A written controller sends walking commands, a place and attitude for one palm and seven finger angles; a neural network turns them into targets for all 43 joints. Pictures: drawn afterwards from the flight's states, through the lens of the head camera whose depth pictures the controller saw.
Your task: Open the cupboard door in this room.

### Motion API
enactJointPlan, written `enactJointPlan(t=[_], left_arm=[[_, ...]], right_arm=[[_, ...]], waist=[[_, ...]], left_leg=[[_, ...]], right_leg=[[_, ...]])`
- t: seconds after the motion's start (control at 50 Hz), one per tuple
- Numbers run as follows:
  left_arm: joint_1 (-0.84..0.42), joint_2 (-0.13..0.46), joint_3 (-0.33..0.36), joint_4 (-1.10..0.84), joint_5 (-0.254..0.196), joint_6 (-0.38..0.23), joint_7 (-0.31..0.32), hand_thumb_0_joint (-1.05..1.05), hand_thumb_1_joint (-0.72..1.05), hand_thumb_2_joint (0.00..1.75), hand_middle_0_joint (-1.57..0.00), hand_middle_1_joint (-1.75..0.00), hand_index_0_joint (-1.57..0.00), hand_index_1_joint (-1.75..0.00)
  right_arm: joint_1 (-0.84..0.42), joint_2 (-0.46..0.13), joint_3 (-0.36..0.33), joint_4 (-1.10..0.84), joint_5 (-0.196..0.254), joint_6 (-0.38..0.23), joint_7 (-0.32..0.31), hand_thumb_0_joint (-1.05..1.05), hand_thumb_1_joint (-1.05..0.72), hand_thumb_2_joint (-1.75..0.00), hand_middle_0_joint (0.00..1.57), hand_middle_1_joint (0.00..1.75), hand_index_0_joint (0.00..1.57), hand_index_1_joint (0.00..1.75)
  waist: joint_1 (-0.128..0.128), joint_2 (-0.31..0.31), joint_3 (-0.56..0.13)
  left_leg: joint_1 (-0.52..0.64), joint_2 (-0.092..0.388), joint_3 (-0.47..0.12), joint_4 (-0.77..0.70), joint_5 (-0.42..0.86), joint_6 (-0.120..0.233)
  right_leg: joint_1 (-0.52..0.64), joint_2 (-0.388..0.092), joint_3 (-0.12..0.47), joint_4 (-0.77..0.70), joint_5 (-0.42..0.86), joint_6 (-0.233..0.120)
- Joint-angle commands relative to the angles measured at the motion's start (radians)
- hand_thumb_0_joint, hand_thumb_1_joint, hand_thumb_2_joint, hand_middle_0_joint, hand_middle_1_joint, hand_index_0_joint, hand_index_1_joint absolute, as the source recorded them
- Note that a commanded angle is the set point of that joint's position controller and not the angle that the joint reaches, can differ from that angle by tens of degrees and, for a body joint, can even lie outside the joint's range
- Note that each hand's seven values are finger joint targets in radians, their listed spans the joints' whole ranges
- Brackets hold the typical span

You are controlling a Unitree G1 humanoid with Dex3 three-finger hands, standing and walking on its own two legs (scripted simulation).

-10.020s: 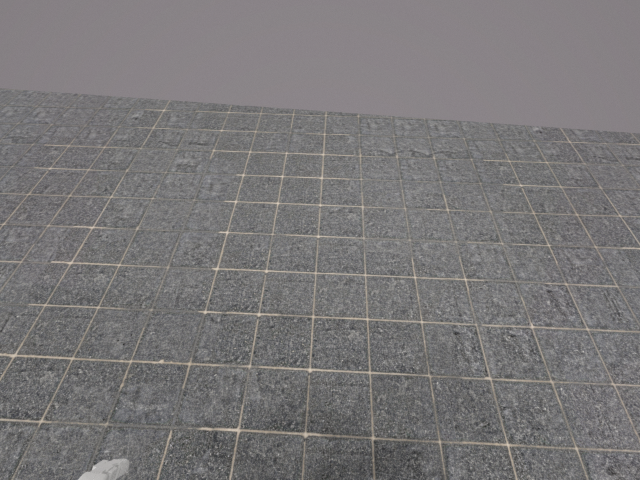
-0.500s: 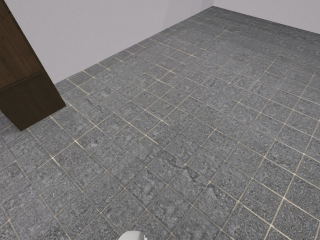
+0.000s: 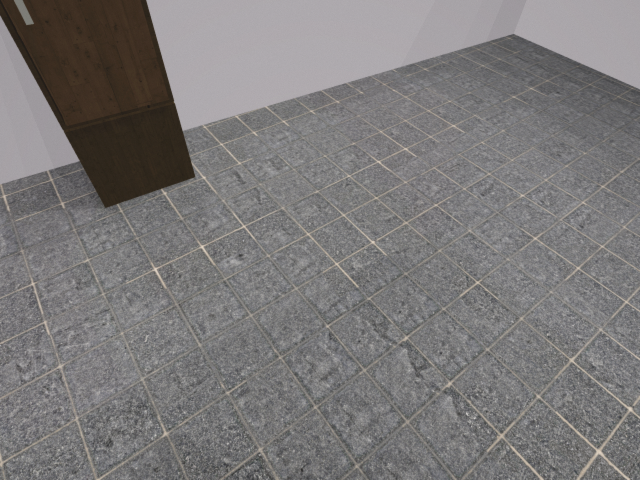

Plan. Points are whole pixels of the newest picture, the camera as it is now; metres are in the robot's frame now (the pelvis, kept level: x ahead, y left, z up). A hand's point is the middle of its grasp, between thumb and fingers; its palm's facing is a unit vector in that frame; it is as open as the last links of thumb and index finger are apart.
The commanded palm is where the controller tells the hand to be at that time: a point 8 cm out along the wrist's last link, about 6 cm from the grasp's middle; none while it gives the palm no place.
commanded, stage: turn or walk to find it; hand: left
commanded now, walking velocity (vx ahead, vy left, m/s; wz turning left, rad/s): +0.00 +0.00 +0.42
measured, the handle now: out of the picture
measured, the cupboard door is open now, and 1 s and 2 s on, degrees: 0 0 0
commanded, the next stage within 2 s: stand and wait in 0.20 s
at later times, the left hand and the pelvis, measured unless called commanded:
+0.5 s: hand out of the picture -0.05 +0.20 -0.19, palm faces +0.17 -0.97 -0.20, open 7.4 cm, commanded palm none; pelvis -0.03 +0.01 -0.01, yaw +6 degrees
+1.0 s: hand out of the picture -0.07 +0.19 -0.19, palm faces +0.23 -0.95 -0.19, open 7.4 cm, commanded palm none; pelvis -0.06 +0.01 -0.01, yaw +11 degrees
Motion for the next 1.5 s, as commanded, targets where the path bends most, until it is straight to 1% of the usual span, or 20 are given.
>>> enactJointPlan(t=[0.0,0.04,0.1,0.2,0.3,0.36,0.44,0.56,0.64,0.74,0.96,1.0,1.04,1.08,1.18,1.32,1.34,1.36,1.38,1.48], left_arm=[[0.062,0.030,-0.009,-0.025,-0.001,-0.036,0.006,0.00,0.90,0.90,-0.20,-0.30,-0.20,-0.30],[0.116,0.062,-0.005,-0.006,0.004,-0.052,0.012,0.00,0.90,0.90,-0.20,-0.30,-0.20,-0.30],[0.106,0.186,0.030,-0.034,0.008,-0.066,0.015,0.00,0.90,0.90,-0.20,-0.30,-0.20,-0.30],[0.013,0.114,0.028,-0.082,0.013,-0.064,0.020,0.00,0.90,0.90,-0.20,-0.30,-0.20,-0.30],[0.064,0.137,0.038,-0.050,0.021,-0.061,0.020,0.00,0.90,0.90,-0.20,-0.30,-0.20,-0.30],[0.053,0.127,0.032,-0.022,0.008,-0.055,0.018,0.00,0.90,0.90,-0.20,-0.30,-0.20,-0.30],[0.010,0.021,-0.005,-0.030,-0.004,-0.029,0.014,0.00,0.90,0.90,-0.20,-0.30,-0.20,-0.30],[0.068,-0.006,-0.022,0.049,-0.003,-0.037,0.003,0.00,0.90,0.90,-0.20,-0.30,-0.20,-0.30],[0.105,0.039,-0.032,0.086,-0.002,-0.060,0.016,0.00,0.90,0.90,-0.20,-0.30,-0.20,-0.30],[0.062,0.047,-0.021,0.072,-0.005,-0.052,0.016,0.00,0.90,0.90,-0.20,-0.30,-0.20,-0.30],[0.004,0.110,0.041,-0.062,0.008,-0.031,0.019,0.00,0.90,0.90,-0.20,-0.30,-0.20,-0.30],[-0.035,0.110,0.047,-0.092,0.009,-0.029,0.018,0.00,0.90,0.90,-0.20,-0.30,-0.20,-0.30],[-0.052,0.066,0.043,-0.115,0.001,-0.022,0.013,0.00,0.90,0.90,-0.20,-0.30,-0.20,-0.30],[-0.069,0.048,0.039,-0.136,0.006,-0.024,0.011,0.00,0.90,0.90,-0.20,-0.30,-0.20,-0.30],[-0.109,0.037,0.025,-0.152,-0.006,-0.041,0.005,0.00,0.90,0.90,-0.20,-0.30,-0.20,-0.30],[0.003,0.079,0.028,-0.148,-0.014,-0.041,0.014,0.00,0.90,0.90,-0.20,-0.30,-0.20,-0.30],[0.037,0.126,0.038,-0.142,-0.007,-0.046,0.018,0.00,0.90,0.90,-0.20,-0.30,-0.20,-0.30],[0.035,0.209,0.055,-0.154,0.009,-0.053,0.024,0.00,0.90,0.90,-0.20,-0.30,-0.20,-0.30],[-0.017,0.235,0.057,-0.185,0.010,-0.049,0.023,0.00,0.90,0.90,-0.20,-0.30,-0.20,-0.30],[-0.117,0.120,0.028,-0.209,0.003,-0.065,0.015,0.00,0.90,0.90,-0.20,-0.30,-0.20,-0.30]], right_arm=[[0.047,-0.176,-0.044,-0.011,0.007,-0.004,-0.010,0.00,-0.90,-0.90,0.20,0.30,0.20,0.30],[0.040,-0.151,-0.042,-0.013,0.017,-0.003,-0.004,0.00,-0.90,-0.90,0.20,0.30,0.20,0.30],[0.007,-0.106,-0.041,-0.053,0.015,0.027,0.005,0.00,-0.90,-0.90,0.20,0.30,0.20,0.30],[0.053,-0.106,-0.057,-0.019,0.011,0.046,0.021,0.00,-0.90,-0.90,0.20,0.30,0.20,0.30],[0.039,-0.072,-0.038,-0.023,0.014,0.028,0.017,0.00,-0.90,-0.90,0.20,0.30,0.20,0.30],[0.117,-0.059,-0.026,0.014,0.014,0.012,0.008,0.00,-0.90,-0.90,0.20,0.30,0.20,0.30],[0.113,-0.176,-0.035,0.031,0.003,-0.014,-0.008,0.00,-0.90,-0.90,0.20,0.30,0.20,0.30],[0.089,-0.136,-0.023,0.070,0.009,-0.022,-0.025,0.00,-0.90,-0.90,0.20,0.30,0.20,0.30],[0.130,-0.086,-0.015,0.089,0.024,-0.025,-0.015,0.00,-0.90,-0.90,0.20,0.30,0.20,0.30],[0.135,-0.090,-0.011,0.096,0.015,-0.003,-0.006,0.00,-0.90,-0.90,0.20,0.30,0.20,0.30],[0.158,-0.093,-0.047,-0.010,0.002,0.029,0.011,0.00,-0.90,-0.90,0.20,0.30,0.20,0.30],[0.183,-0.101,-0.051,-0.022,-0.002,0.026,0.015,0.00,-0.90,-0.90,0.20,0.30,0.20,0.30],[0.198,-0.162,-0.061,-0.044,-0.010,0.017,0.015,0.00,-0.90,-0.90,0.20,0.30,0.20,0.30],[0.212,-0.210,-0.072,-0.049,-0.007,0.004,0.000,0.00,-0.90,-0.90,0.20,0.30,0.20,0.30],[0.181,-0.216,-0.072,-0.066,-0.008,0.001,-0.011,0.00,-0.90,-0.90,0.20,0.30,0.20,0.30],[0.112,-0.226,-0.085,-0.106,-0.001,0.027,0.007,0.00,-0.90,-0.90,0.20,0.30,0.20,0.30],[0.102,-0.191,-0.083,-0.116,0.007,0.028,0.013,0.00,-0.90,-0.90,0.20,0.30,0.20,0.30],[0.099,-0.145,-0.077,-0.138,0.011,0.028,0.020,0.00,-0.90,-0.90,0.20,0.30,0.20,0.30],[0.072,-0.166,-0.085,-0.156,-0.001,0.034,0.018,0.00,-0.90,-0.90,0.20,0.30,0.20,0.30],[0.113,-0.156,-0.080,-0.093,-0.004,0.059,0.035,0.00,-0.90,-0.90,0.20,0.30,0.20,0.30]], waist=[[-0.008,0.145,-0.041],[0.012,0.055,-0.049],[0.029,-0.313,-0.016],[-0.017,-0.113,0.010],[0.021,-0.144,-0.029],[-0.014,-0.123,-0.065],[-0.028,0.291,-0.012],[0.002,0.123,-0.029],[-0.015,0.015,-0.048],[-0.022,-0.050,0.070],[-0.031,-0.090,-0.006],[-0.047,-0.025,-0.014],[-0.064,0.242,0.021],[-0.065,0.285,-0.033],[-0.061,0.131,-0.135],[-0.006,0.170,-0.144],[0.008,0.082,-0.134],[0.016,-0.155,-0.101],[0.011,-0.206,-0.032],[-0.061,-0.132,0.060]], left_leg=[[0.016,0.231,-0.187,-0.082,0.428,0.111],[-0.063,0.162,-0.161,0.010,0.286,0.043],[-0.226,0.003,-0.055,0.328,-0.284,-0.039],[-0.261,0.032,-0.068,0.628,-0.187,-0.051],[-0.204,0.041,-0.005,0.335,-0.215,-0.060],[-0.025,0.029,0.027,0.049,-0.026,-0.057],[-0.054,0.313,-0.307,-0.235,0.170,0.097],[0.025,0.226,-0.163,-0.127,0.426,0.101],[-0.013,0.120,-0.088,-0.065,0.229,0.005],[-0.064,0.096,-0.092,-0.093,0.054,-0.010],[-0.183,0.048,-0.073,0.173,-0.069,-0.011],[-0.182,0.073,-0.120,0.120,-0.038,-0.002],[-0.235,0.183,-0.424,-0.127,-0.088,0.059],[-0.132,0.277,-0.612,-0.213,0.041,0.163],[0.035,0.217,-0.491,-0.092,0.379,0.176],[-0.123,0.108,-0.455,-0.042,0.252,0.077],[-0.257,0.057,-0.395,0.025,0.106,0.027],[-0.454,-0.054,-0.225,0.215,-0.107,-0.038],[-0.461,-0.069,-0.148,0.435,-0.272,-0.056],[-0.401,0.002,-0.116,0.761,-0.101,-0.072]], right_leg=[[0.087,0.005,-0.016,-0.247,0.112,-0.007],[0.218,-0.038,0.017,-0.440,0.300,-0.017],[0.161,-0.331,0.300,-0.568,0.371,-0.210],[0.093,-0.254,0.114,-0.545,0.354,-0.198],[0.180,-0.253,0.102,-0.501,0.423,-0.220],[0.135,-0.207,0.061,-0.416,0.409,-0.165],[0.018,-0.016,-0.043,-0.127,-0.027,-0.021],[0.077,-0.011,0.000,-0.239,0.072,-0.027],[0.212,-0.087,0.067,-0.458,0.398,-0.055],[0.088,-0.082,0.067,-0.476,0.149,-0.063],[0.003,-0.227,0.088,-0.477,-0.058,-0.136],[-0.018,-0.199,0.025,-0.387,-0.043,-0.116],[-0.063,-0.023,-0.084,-0.106,-0.046,-0.036],[-0.151,0.022,0.013,0.185,-0.106,-0.032],[-0.152,0.039,0.061,0.127,-0.070,-0.016],[0.204,0.081,0.034,-0.392,0.167,-0.020],[0.334,-0.004,0.104,-0.491,0.193,-0.042],[0.406,-0.237,0.350,-0.568,0.096,-0.124],[0.226,-0.398,0.446,-0.615,0.093,-0.210],[0.081,-0.204,0.142,-0.541,0.363,-0.173]])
